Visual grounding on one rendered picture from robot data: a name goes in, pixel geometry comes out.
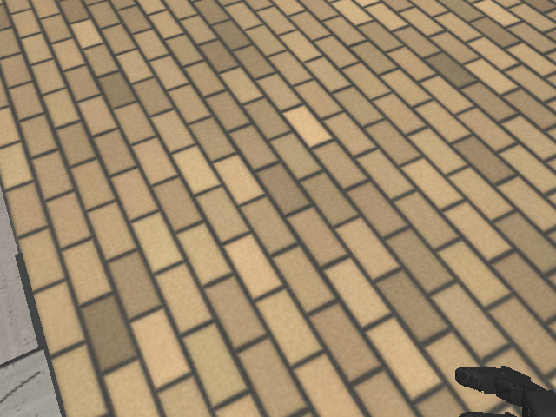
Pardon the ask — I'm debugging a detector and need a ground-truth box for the right robot hand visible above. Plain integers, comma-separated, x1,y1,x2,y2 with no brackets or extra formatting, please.
455,366,556,417

